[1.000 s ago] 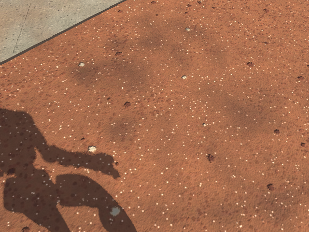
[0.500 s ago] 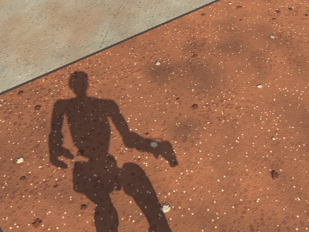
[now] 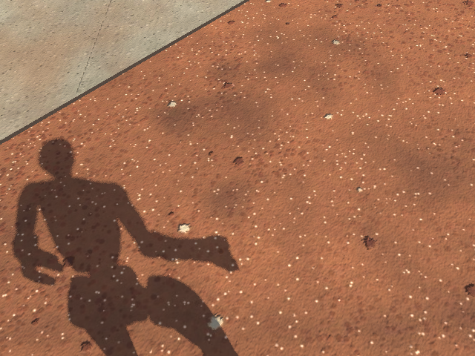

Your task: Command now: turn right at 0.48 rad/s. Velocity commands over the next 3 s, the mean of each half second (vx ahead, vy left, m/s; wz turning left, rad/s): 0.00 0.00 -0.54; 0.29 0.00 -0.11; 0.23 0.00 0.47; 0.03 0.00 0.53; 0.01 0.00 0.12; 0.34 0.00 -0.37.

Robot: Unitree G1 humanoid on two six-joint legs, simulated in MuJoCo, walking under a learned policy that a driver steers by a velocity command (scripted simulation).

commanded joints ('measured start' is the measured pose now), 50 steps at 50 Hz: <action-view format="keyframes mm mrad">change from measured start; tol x16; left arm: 1 85 292 70 -93 28 -28 14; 44 -202 11 -23 -175 5 -140 0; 50 81 125 33 -112 -5 -153 17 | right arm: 1 -38 -33 -2 -114 -48 -14 -4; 23 -96 -92 -29 -41 -5 -57 5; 50 197 -105 6 45 10 -88 32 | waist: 1 11 -381 -120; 5 12 -104 -101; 29 -16 -162 -137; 32 -23 195 -69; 50 87 77 -116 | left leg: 1 -398 -104 -35 457 -353 -37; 3 -432 -83 -207 640 -288 -11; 9 -364 -85 -205 544 27 -35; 24 -223 -127 -241 106 2 -49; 29 61 -127 -168 -215 162 11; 33 187 281 -781 -451 -314 315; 41 176 81 -389 -480 82 234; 47 74 113 -428 -421 150 228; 50 -63 21 -359 -155 247 139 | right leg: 1 297 -360 627 -291 739 -286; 5 229 -251 453 -307 404 -230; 19 213 -141 509 -308 250 -212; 25 218 -139 578 -238 434 -220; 29 87 -64 572 -250 -1 -176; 32 -310 180 256 178 -347 -33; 36 -451 24 197 376 -79 31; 46 -88 32 53 -95 129 53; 50 370 -37 119 -226 170 -26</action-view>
